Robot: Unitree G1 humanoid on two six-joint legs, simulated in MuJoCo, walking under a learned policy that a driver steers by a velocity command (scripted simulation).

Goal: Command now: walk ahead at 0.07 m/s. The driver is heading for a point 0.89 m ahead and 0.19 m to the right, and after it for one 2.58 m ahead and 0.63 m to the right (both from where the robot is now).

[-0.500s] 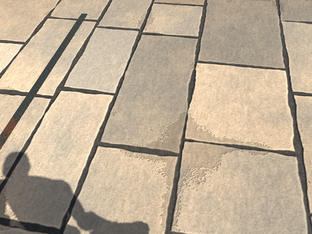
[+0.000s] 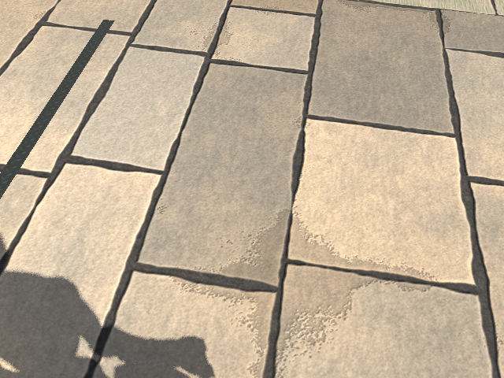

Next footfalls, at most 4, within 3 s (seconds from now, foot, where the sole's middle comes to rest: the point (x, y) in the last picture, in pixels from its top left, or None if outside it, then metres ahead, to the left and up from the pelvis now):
0.10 right None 0.06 -0.15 -0.77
1.34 right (308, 356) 0.53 -0.14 -0.77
1.88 left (224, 257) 0.83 0.09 -0.77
2.34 right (307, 285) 0.74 -0.15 -0.77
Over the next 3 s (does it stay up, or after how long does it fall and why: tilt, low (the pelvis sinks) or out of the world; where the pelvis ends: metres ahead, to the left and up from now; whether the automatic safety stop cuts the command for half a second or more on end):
stays up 0.75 -0.04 0.00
